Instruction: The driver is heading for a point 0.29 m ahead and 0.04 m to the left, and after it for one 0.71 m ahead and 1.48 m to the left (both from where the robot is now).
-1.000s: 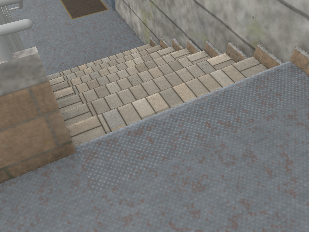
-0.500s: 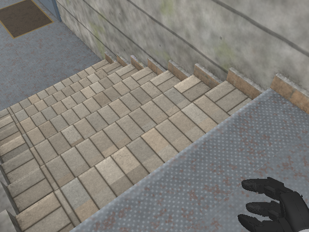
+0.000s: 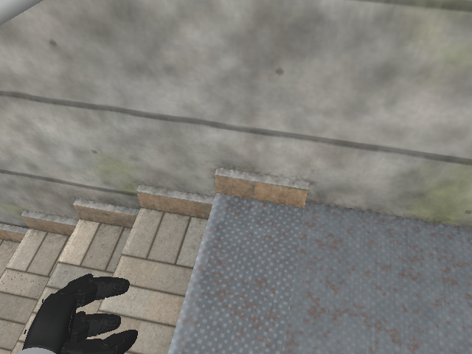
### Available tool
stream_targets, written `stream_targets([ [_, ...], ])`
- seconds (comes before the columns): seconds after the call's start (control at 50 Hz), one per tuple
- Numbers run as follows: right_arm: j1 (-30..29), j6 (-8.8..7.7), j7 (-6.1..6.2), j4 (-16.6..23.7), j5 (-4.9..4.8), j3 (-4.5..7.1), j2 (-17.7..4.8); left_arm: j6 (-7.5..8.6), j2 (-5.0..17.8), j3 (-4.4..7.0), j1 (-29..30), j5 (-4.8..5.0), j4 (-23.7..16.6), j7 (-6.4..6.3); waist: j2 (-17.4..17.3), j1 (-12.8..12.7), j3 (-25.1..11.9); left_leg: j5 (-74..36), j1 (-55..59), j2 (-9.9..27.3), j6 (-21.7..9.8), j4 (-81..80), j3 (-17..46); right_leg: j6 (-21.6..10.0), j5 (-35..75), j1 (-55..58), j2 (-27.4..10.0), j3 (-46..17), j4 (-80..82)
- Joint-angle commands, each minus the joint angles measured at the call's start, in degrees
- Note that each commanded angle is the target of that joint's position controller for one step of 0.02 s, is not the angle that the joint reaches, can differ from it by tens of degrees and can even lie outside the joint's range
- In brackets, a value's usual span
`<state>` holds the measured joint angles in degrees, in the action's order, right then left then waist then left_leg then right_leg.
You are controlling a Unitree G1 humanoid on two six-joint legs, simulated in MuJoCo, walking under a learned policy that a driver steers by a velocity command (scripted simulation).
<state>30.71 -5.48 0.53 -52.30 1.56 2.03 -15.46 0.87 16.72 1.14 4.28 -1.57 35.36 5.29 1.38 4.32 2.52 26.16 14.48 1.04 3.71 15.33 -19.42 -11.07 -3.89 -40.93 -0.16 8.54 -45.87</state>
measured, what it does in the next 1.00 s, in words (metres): walks ahead, turning left: right foot, then left foot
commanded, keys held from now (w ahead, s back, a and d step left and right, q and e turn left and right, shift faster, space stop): w+shift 0.04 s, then q+shift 0.96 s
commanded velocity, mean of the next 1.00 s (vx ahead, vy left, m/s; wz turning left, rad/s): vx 0.24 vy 0.01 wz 0.54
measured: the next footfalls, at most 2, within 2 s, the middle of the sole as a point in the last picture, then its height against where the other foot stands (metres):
right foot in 0.06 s outside the picture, level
left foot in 0.42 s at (214, 349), level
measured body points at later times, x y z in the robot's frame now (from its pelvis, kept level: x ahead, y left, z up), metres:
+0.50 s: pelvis +0.34 +0.01 +0.02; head +0.37 +0.01 +0.46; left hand +0.53 +0.26 -0.07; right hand +0.45 -0.27 -0.09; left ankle +0.44 +0.06 -0.71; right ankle +0.25 -0.11 -0.57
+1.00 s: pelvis +0.41 -0.09 +0.03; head +0.46 -0.08 +0.47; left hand +0.36 +0.25 -0.06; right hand +0.69 -0.30 -0.08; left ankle +0.38 +0.03 -0.66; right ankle +0.52 -0.15 -0.71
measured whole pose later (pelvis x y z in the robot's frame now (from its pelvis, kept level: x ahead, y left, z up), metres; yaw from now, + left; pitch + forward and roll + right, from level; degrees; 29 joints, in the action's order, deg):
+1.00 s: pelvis +0.41 -0.09 +0.03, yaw +34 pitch +0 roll -1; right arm 10.8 3.0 -1.0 -40.0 2.0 5.5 -25.0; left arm -0.3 19.4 3.5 -7.2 -0.9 42.8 -4.1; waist -4.3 1.6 7.6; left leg 20.5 -28.3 -10.4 3.1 54.2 15.9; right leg -0.9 -5.7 -15.7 4.0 -3.7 -21.9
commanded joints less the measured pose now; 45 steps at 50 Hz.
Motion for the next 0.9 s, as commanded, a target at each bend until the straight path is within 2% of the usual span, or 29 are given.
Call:
stream_targets([
  [0.02, -6.8, 0.51, 1.27, 4.8, 0.17, 2.40, -14.3, 0.35, 6.8, 2.82, -21.8, -0.73, 4.8, -1.62, -9.2, -16.3, -5.6, -87.2, -17.0, 15.2, -6.3, 22.3, 4.6, -3.5, -6.7, 34.5, 6.9, -0.6, 4.1],
  [0.04, -9.9, 1.67, 0.86, 5.5, 0.66, 2.60, -15.3, 0.32, 9.5, 4.51, -33.4, -0.26, 8.9, -2.91, -6.6, -21.8, -9.2, -77.4, -22.9, 13.3, -6.9, 40.2, 4.4, -4.5, -8.0, 47.3, 6.6, -3.5, 10.6],
  [0.06, -7.1, 1.93, -0.17, 6.0, 0.76, 1.65, -9.0, -0.18, 12.7, 5.42, -27.8, 0.70, 8.5, -4.07, 9.3, -13.9, -9.6, -8.8, -39.7, 2.5, -5.1, 63.2, 4.8, -4.2, -6.1, 58.5, -4.1, -19.8, 14.3],
  [0.08, 1.7, 1.42, -0.04, 10.7, -2.26, 0.04, -5.3, 0.16, 16.0, 5.44, -23.6, -0.61, 4.6, -4.01, 12.1, -7.7, -22.3, 3.2, -53.0, 0.4, -3.6, 77.6, 15.1, -15.9, 10.9, 69.2, -21.9, -47.7, 18.3],
  [0.1, -7.8, 0.66, 0.54, 10.6, -2.07, 0.59, -8.2, 0.62, 11.7, 5.06, -25.8, -0.15, 5.4, -4.40, -1.0, -11.4, -20.4, -3.5, -54.0, 1.5, -3.2, 76.9, 20.2, -14.4, 18.5, 63.4, -20.2, -46.0, 23.1],
  [0.12, -8.7, 0.26, 0.45, 10.9, -2.52, 0.20, -6.4, 1.29, 10.8, 4.75, -24.2, 0.14, 8.2, -5.46, -2.3, -7.8, -7.5, -6.0, -55.4, 3.4, -2.8, 70.0, 20.3, -12.3, 26.5, 51.9, -20.0, -37.7, 24.8],
  [0.16, -9.3, 1.69, -0.25, 8.5, -1.04, -0.46, -4.8, 3.60, 7.3, 3.55, -20.2, -0.67, 8.9, -5.87, -8.5, -3.7, -1.4, -6.3, -47.2, 5.0, -3.0, 59.7, 23.4, -6.7, 31.6, 37.0, -17.1, -25.4, 28.3],
  [0.18, -8.4, 1.38, 1.00, 7.6, -6.26, 1.50, -6.8, 5.65, 4.0, 3.00, -16.7, 0.99, 7.0, -4.35, -6.5, -3.9, -2.8, -4.7, -44.1, 5.2, -3.2, 61.5, 27.7, -5.7, 29.3, 34.0, -16.7, -24.2, 28.4],
  [0.2, -8.1, 1.37, 0.85, 7.9, -6.50, 1.54, -5.9, 6.49, 3.5, 2.59, -15.5, 2.29, 8.6, -4.35, -5.5, -1.3, -3.5, -7.2, -42.9, 6.3, -3.6, 56.1, 29.1, -2.4, 26.2, 31.7, -15.3, -21.1, 29.3],
  [0.22, -9.8, 1.54, 0.32, 9.0, -5.50, 1.46, -4.9, 6.61, 4.4, 2.65, -13.7, 3.23, 9.4, -5.03, -3.7, -0.6, -1.8, -8.6, -40.9, 6.1, -3.7, 51.4, 27.5, 0.9, 27.4, 27.8, -13.2, -15.9, 32.0],
  [0.24, -7.9, 3.33, -1.33, 8.2, 1.28, 0.14, -3.1, 6.64, 6.9, 3.06, -15.3, 2.28, 11.3, -5.46, -2.2, 1.2, 3.5, -12.4, -36.6, 3.3, -3.9, 43.2, 20.1, 2.6, 37.6, 21.7, -9.1, -8.3, 34.5],
  [0.26, -16.2, 1.84, -0.13, 11.5, -2.61, 1.26, -2.8, 6.20, 5.6, 2.65, -11.4, 0.52, 10.0, -6.21, 1.0, -0.9, 1.2, -15.5, -38.6, 2.3, -3.4, 45.6, 20.4, 4.6, 41.3, 22.2, -6.9, -6.2, 34.9],
  [0.3, -16.5, -0.08, -0.79, 13.5, -2.31, 0.34, -1.0, 5.64, 4.8, 2.05, -8.2, 0.26, 8.4, -7.79, 2.2, -0.3, -1.3, -29.9, -33.4, -1.2, -2.4, 36.6, 13.2, 5.9, 43.2, 21.9, -1.9, 2.8, 29.3],
  [0.34, -13.8, -0.91, 0.08, 13.0, -2.10, 2.31, -4.1, 4.16, 5.0, 1.49, -10.3, 0.06, 6.5, -10.30, 1.6, -0.7, -5.6, -36.4, -28.0, -9.5, -0.6, 27.7, 7.0, 9.9, 52.7, 24.1, 0.5, 3.7, 19.4],
  [0.36, -8.5, -0.80, 0.73, 11.9, -1.98, 3.36, -5.7, 3.77, 7.2, 2.04, -9.7, 0.53, 5.5, -10.65, 3.6, 1.7, -8.9, -34.5, -22.4, -12.6, -0.4, 26.0, 5.0, 11.3, 58.6, 24.1, -0.5, 3.0, 12.6],
  [0.38, -4.9, -0.62, 1.02, 13.1, -1.69, 4.43, -6.9, 3.98, 8.2, 2.50, -8.6, 2.43, 4.7, -10.74, 10.2, 5.0, -11.1, -28.8, -18.5, -9.5, -2.3, 19.4, 10.3, 12.1, 58.8, 23.8, -3.0, 0.6, 6.6],
  [0.4, 4.2, -0.08, 0.62, 10.6, -1.51, 5.82, -10.6, 3.79, 6.0, 1.97, -4.0, 3.43, 3.9, -10.64, 4.9, 11.0, -12.5, -36.9, -10.7, -5.4, -5.3, 10.2, 17.8, 12.6, 41.2, 20.8, -3.6, -0.7, -7.7],
  [0.42, 14.6, 2.44, 0.05, 2.6, 1.21, 3.93, -7.2, 3.27, 1.4, 2.17, 0.4, 3.33, 4.3, -7.51, -2.6, 13.9, -7.9, -48.2, -7.0, 0.2, -9.3, -1.0, 23.7, 9.3, -13.9, 16.5, 4.1, 2.9, -25.3],
  [0.44, 3.7, 0.29, 0.89, 9.2, 1.26, 4.42, -12.2, 4.73, -6.5, -1.50, -0.9, -0.57, -1.7, -6.47, -19.4, 4.0, -3.4, -81.4, -1.3, 6.3, -10.4, 11.7, 37.7, 11.8, -29.6, -5.6, 8.7, -8.5, -44.0],
  [0.46, -4.6, -0.66, 1.47, 14.5, 2.97, 4.00, -13.1, 5.47, -5.2, -1.86, -10.1, -1.45, -1.8, -5.18, -13.2, -1.2, -16.4, -91.3, 5.0, 15.7, -19.5, 12.8, 53.5, 11.4, -31.7, -10.3, 9.0, -18.8, -50.8],
  [0.48, -13.2, 0.49, 1.78, 18.8, 2.15, 4.70, -14.7, 5.42, 1.7, -1.00, -14.2, -1.20, -1.5, -4.31, -8.0, -4.3, -21.8, -76.2, 3.6, 19.1, -23.4, 8.4, 59.7, 9.7, -27.9, -9.8, 7.3, -22.8, -52.9],
  [0.5, -20.6, 2.13, 2.18, 22.9, 0.30, 4.91, -15.3, 4.18, 6.3, -0.01, -13.1, -0.74, -0.8, -5.08, 1.7, -6.2, -16.6, -61.1, -4.3, 18.0, -21.5, 4.6, 58.6, 10.6, -24.8, -10.0, 5.1, -21.3, -50.0],
  [0.52, -23.7, 3.13, 2.82, 23.8, -2.29, 4.69, -14.1, 2.61, 7.2, 0.42, -9.8, -1.26, -1.6, -6.32, 8.1, -6.7, -10.5, -51.5, -15.1, 14.4, -16.9, 2.9, 54.7, 11.6, -22.4, -6.4, 4.0, -20.2, -43.6],
  [0.54, -23.6, 3.59, 2.98, 23.2, -3.45, 3.92, -12.8, 1.17, 5.9, 0.06, -7.6, -1.67, -2.8, -7.11, 7.5, -7.5, -7.5, -46.6, -22.9, 11.5, -13.8, 1.9, 52.6, 12.3, -21.5, -2.6, 3.8, -19.8, -36.3],
  [0.56, -11.7, 4.39, 0.90, 15.5, -2.10, 3.15, -13.1, -1.33, 6.8, 0.98, -7.5, -2.79, -2.3, -8.58, 7.2, -5.7, -4.4, -60.0, -27.1, 6.5, -11.4, 3.8, 42.5, 12.4, -15.1, 2.3, 1.9, -12.4, -28.5],
  [0.58, -7.7, 4.22, -0.14, 13.0, -2.05, 3.30, -12.8, -2.97, 5.8, 0.84, -7.5, -1.87, -2.9, -8.89, 2.0, -4.6, -5.1, -68.4, -27.7, 3.7, -9.4, 5.4, 40.0, 12.8, -14.4, 4.3, 3.4, -10.2, -25.9],
  [0.64, -7.3, 5.56, 0.60, 11.3, -1.72, 3.98, -15.0, -4.88, 4.7, 0.74, -8.4, -0.33, -2.3, -9.33, -8.7, -4.1, -11.2, -70.2, -20.4, 2.3, -7.4, 9.7, 41.2, 12.8, -12.1, 4.1, 3.8, -12.1, -20.0],
  [0.78, -15.0, 8.05, 0.46, 15.4, -0.37, 4.61, -16.4, -3.23, 4.3, 1.20, -1.0, 0.65, -0.5, -8.69, -13.0, -0.2, -5.8, -9.5, -24.5, 1.9, -9.7, 3.1, 56.0, 13.2, -10.0, 7.9, 5.6, -16.3, 0.8],
  [0.9, -18.4, 7.56, -0.63, 16.1, 0.12, 5.21, -16.1, 0.20, 8.7, 3.47, -11.7, 2.22, 4.2, -9.39, -14.6, -3.0, -3.3, 4.9, -34.0, -2.5, -6.3, 6.6, 58.8, 11.2, -10.5, 32.4, 2.8, -18.2, 27.4],
])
